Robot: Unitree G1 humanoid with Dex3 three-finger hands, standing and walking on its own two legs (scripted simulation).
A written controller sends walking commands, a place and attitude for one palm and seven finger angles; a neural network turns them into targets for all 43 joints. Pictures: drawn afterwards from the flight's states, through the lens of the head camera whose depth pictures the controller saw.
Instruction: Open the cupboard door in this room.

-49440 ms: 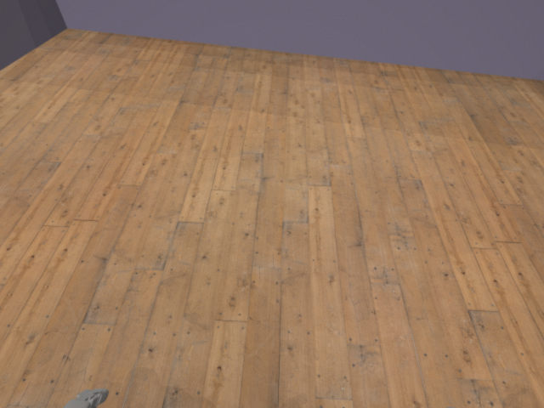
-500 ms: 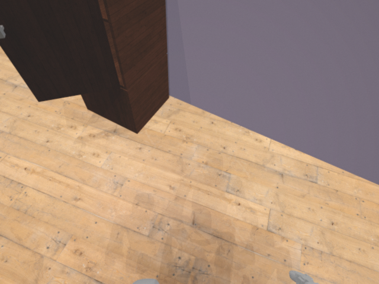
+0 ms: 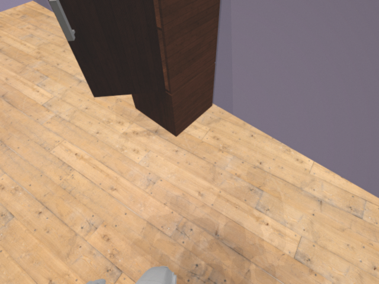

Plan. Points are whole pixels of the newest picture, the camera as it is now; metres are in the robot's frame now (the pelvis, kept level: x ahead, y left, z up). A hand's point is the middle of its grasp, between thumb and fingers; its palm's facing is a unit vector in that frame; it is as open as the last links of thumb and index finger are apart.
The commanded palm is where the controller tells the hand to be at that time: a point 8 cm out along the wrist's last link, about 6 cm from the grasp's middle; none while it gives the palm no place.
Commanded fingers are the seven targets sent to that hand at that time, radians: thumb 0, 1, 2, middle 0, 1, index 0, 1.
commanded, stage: turn to face it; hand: left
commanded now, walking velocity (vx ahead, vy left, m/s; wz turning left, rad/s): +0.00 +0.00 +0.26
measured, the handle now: (64, 18) +0.98 +0.53 +0.06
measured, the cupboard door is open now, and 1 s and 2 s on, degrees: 47 47 47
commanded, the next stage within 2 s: take the last steps up to it in 0.06 s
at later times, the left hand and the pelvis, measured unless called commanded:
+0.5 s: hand out of the picture +0.07 +0.24 -0.16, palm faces +0.17 -0.96 -0.22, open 7.3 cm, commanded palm none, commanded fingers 0.00 0.90 0.90 -0.20 -0.30 -0.20 -0.30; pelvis +0.03 +0.03 +0.00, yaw +8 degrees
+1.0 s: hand out of the picture +0.08 +0.29 -0.19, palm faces +0.29 -0.94 -0.18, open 7.4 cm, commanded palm none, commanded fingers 0.00 0.90 0.90 -0.20 -0.30 -0.20 -0.30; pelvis +0.17 +0.13 -0.01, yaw +12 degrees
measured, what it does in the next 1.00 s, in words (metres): walks ahead: left foot, then right foot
